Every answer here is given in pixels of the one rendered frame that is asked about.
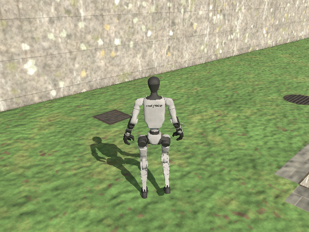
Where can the right robot foot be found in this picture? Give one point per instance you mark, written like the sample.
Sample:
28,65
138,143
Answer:
166,190

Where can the right robot hand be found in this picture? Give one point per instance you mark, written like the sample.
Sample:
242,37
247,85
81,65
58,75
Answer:
181,135

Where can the robot right upper arm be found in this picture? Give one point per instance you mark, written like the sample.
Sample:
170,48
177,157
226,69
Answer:
169,102

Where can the robot left shin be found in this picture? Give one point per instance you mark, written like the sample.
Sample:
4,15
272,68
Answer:
143,175

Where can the left robot forearm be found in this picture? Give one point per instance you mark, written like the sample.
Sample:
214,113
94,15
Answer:
129,128

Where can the robot left upper arm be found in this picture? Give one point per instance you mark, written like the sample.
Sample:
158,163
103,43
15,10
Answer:
136,110

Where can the left robot hand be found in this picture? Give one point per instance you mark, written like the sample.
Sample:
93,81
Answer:
128,138

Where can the right robot forearm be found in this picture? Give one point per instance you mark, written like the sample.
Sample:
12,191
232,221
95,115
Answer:
178,126

